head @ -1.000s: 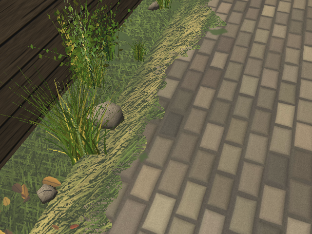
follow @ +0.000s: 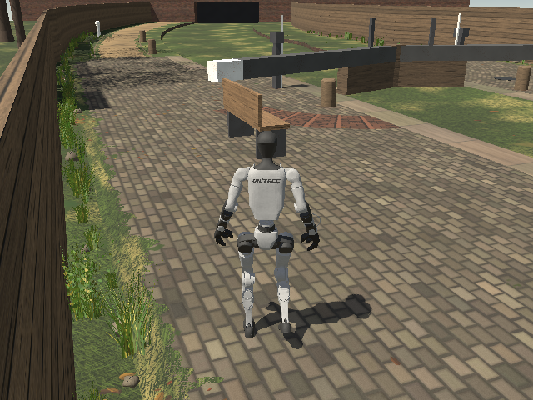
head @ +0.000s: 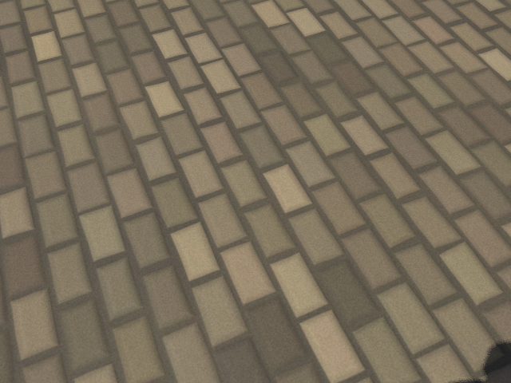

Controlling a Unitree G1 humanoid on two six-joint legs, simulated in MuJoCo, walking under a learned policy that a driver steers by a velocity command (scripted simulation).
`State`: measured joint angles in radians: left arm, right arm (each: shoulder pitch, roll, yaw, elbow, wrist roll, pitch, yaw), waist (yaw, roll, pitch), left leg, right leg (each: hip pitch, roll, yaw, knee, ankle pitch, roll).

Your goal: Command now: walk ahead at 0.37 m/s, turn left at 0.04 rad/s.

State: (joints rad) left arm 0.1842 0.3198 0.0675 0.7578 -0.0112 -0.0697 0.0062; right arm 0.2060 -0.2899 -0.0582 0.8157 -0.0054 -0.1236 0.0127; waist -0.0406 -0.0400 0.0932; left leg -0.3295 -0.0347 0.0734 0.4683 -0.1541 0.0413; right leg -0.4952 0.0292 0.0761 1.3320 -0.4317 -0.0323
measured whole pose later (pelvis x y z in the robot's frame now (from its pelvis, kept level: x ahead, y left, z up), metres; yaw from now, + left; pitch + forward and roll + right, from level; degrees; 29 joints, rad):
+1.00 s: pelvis +0.20 +0.06 +0.02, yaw +27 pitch +2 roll -2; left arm 0.29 0.30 0.11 0.82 0.00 -0.01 -0.01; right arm 0.30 -0.23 -0.04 0.72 -0.02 -0.08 -0.02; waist 0.02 -0.01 -0.07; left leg -0.10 0.02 0.16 0.28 -0.22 0.05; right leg -0.70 -0.03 0.10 1.13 -0.09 0.03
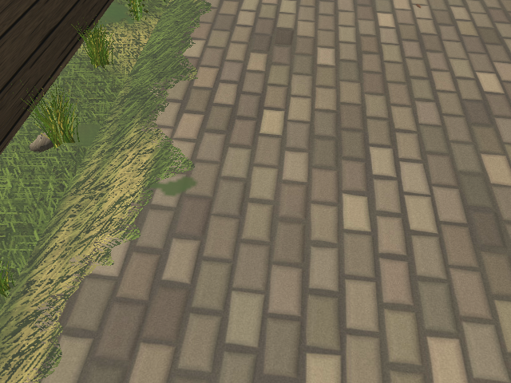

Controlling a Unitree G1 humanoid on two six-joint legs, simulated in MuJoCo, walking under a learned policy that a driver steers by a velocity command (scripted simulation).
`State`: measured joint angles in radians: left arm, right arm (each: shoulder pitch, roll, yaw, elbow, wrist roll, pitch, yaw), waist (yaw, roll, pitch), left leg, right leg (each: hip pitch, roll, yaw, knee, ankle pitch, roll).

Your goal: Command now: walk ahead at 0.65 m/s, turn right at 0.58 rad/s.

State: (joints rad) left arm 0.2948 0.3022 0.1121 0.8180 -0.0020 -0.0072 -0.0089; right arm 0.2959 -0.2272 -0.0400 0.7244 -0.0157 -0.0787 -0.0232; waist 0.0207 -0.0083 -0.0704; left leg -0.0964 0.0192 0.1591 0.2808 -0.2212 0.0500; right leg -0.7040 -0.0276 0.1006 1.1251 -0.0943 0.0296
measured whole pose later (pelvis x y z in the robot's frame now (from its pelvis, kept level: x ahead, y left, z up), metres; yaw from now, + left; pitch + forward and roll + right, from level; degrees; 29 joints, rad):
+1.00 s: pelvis +0.69 -0.29 -0.03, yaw -1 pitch -1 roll +1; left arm 0.04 0.21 -0.01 0.63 0.01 -0.13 0.00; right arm 0.41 -0.28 -0.06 0.86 0.01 -0.05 0.03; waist -0.07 0.01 0.09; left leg -0.29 -0.23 -0.01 0.49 -0.15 0.18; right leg -0.56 0.00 0.18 1.38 -0.39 0.02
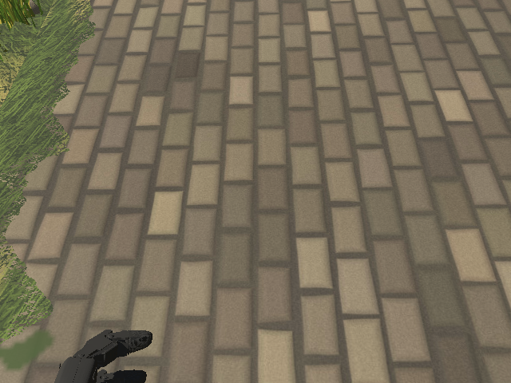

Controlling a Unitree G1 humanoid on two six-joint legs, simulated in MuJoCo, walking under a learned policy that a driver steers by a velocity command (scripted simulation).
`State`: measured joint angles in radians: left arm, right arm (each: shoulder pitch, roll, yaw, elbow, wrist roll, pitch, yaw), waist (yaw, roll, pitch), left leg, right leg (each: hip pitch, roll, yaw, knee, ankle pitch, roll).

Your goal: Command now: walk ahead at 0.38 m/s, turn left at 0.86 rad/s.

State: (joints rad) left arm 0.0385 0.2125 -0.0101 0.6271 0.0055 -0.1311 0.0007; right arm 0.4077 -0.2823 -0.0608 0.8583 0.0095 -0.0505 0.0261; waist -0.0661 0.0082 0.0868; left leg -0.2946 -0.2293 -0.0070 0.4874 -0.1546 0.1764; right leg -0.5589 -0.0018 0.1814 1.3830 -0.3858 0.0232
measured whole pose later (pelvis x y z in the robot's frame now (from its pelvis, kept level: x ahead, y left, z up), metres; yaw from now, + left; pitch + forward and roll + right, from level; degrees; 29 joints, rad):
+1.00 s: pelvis +0.21 -0.11 +0.00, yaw -8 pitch +3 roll +1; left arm 0.17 0.32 0.08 0.57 0.00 0.03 -0.01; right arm 0.13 -0.32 -0.10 0.69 0.00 0.00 -0.02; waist -0.01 0.04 0.05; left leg -0.49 0.07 0.01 1.13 -0.53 -0.06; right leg -0.40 0.02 0.00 0.62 -0.27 -0.03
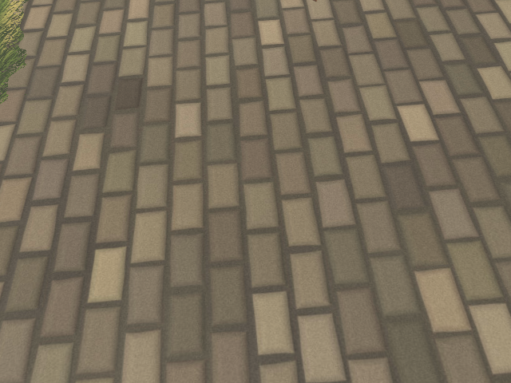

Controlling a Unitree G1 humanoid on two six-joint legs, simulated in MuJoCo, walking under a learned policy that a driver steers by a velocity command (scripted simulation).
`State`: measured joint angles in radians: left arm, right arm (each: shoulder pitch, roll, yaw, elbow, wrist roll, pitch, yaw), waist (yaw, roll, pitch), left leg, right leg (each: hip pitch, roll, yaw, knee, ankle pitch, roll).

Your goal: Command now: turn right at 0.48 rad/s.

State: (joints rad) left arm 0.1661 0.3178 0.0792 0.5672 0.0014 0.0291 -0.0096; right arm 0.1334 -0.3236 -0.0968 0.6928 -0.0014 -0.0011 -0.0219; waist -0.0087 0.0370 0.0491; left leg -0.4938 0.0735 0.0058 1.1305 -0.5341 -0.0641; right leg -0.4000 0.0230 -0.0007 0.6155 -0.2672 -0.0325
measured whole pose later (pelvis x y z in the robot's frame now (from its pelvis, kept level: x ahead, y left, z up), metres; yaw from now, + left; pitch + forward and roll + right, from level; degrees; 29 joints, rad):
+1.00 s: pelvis +0.06 +0.03 +0.00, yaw +23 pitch +1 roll +0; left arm 0.19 0.30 0.07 0.73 -0.02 -0.01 -0.01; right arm 0.11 -0.25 -0.02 0.59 -0.03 0.01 -0.03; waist 0.04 0.02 0.02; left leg -0.27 -0.09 -0.12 0.65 -0.37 0.02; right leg -0.32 0.03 0.07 0.58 -0.28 0.01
